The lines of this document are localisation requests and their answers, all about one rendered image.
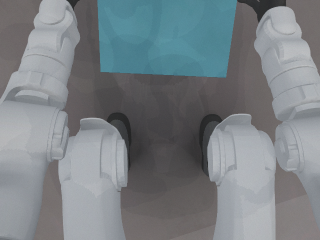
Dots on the left robot thigh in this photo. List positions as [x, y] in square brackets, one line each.
[91, 198]

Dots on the robot left upper arm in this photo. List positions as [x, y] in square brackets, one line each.
[31, 137]

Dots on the robot right hand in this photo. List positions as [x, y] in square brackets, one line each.
[264, 5]

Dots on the left robot foot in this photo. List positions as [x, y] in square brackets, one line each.
[122, 124]

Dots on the robot left hand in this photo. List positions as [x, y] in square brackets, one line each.
[73, 3]

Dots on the robot right upper arm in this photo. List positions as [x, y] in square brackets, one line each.
[297, 150]

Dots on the left robot forearm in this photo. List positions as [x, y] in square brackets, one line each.
[47, 61]

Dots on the right robot forearm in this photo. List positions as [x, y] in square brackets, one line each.
[286, 61]

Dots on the carton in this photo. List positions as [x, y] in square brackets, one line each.
[166, 37]

